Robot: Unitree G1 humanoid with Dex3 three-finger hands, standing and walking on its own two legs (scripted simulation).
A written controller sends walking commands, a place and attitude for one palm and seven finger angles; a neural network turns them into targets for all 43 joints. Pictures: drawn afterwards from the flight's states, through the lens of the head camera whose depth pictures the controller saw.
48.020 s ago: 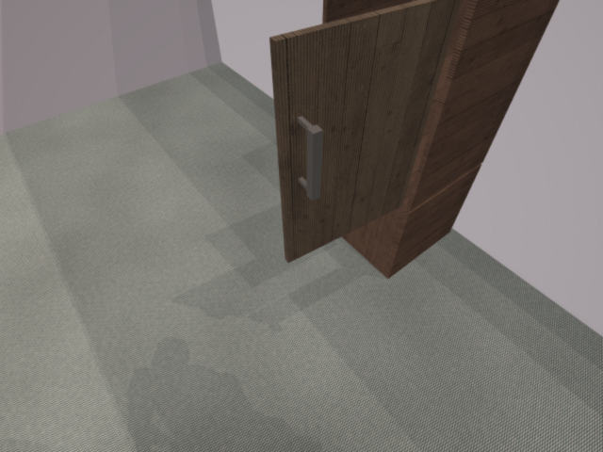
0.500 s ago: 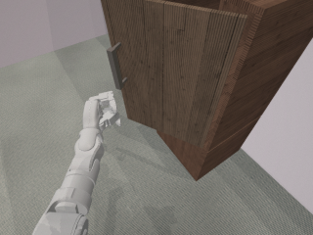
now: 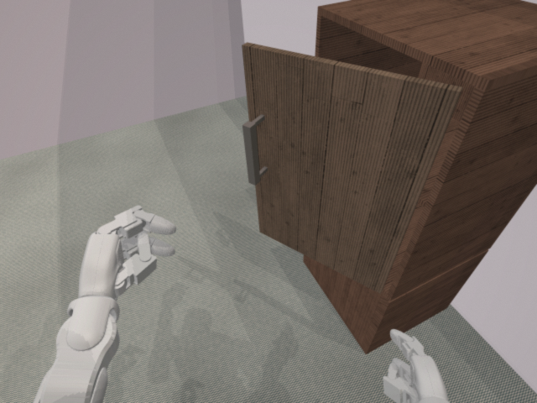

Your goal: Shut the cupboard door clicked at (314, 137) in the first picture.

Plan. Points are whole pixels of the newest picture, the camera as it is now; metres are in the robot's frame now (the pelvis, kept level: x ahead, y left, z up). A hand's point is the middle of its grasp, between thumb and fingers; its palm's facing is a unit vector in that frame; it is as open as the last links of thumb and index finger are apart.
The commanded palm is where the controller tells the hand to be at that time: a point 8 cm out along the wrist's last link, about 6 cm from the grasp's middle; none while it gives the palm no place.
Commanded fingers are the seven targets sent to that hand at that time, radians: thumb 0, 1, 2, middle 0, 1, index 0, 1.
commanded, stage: draw the hand back to the body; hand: left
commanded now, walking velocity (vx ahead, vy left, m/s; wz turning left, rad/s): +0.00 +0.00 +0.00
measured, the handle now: (257, 150) +0.66 +0.10 +0.01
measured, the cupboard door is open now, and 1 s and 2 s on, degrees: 30 30 30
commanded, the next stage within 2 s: step back with the hand held close in 0.70 s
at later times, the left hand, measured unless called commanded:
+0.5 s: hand (49, 293) +0.19 +0.27 +0.16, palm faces +0.52 -0.75 -0.42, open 7.1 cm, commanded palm +0.14 +0.30 +0.17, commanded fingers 0.00 0.90 0.90 -0.20 -0.30 -0.20 -0.30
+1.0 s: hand (65, 284) +0.21 +0.27 +0.15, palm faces +0.42 -0.77 -0.48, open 7.4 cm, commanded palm +0.14 +0.30 +0.17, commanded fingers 0.00 0.90 0.90 -0.20 -0.30 -0.20 -0.30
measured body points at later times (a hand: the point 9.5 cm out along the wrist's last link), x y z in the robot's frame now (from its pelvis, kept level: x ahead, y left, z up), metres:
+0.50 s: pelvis +0.01 -0.01 +0.00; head -0.01 -0.04 +0.45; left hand +0.15 +0.31 +0.18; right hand +0.20 -0.23 -0.09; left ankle +0.00 +0.11 -0.74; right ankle +0.00 -0.12 -0.74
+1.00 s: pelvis +0.01 +0.00 +0.00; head +0.01 -0.03 +0.45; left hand +0.18 +0.31 +0.17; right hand +0.19 -0.24 -0.10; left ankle +0.00 +0.11 -0.74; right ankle +0.00 -0.12 -0.74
